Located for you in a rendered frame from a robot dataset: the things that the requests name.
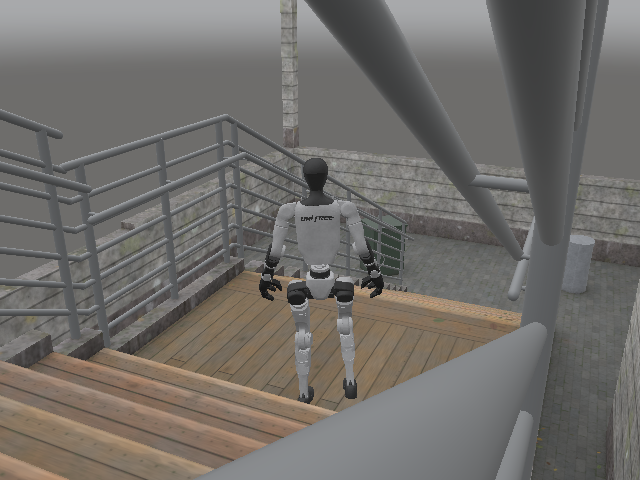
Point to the robot right hand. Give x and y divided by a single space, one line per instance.
378 282

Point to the robot right forearm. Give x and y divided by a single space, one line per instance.
370 262

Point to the robot right upper arm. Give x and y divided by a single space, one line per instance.
348 209

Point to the robot right foot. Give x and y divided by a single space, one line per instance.
350 391

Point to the robot left hand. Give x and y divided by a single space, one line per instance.
264 285

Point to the robot left forearm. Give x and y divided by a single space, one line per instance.
269 265

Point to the robot left upper arm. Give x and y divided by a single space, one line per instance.
286 212

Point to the robot left shin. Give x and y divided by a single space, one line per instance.
303 364

